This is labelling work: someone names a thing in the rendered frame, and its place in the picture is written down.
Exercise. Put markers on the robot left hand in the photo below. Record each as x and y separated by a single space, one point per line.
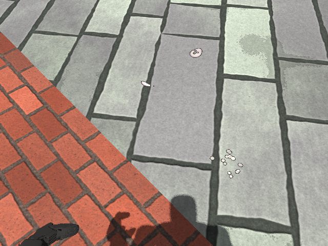
50 233

